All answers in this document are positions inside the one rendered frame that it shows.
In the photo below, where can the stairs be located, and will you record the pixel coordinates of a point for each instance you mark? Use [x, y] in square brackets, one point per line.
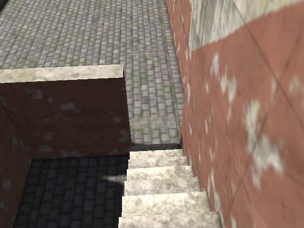
[161, 190]

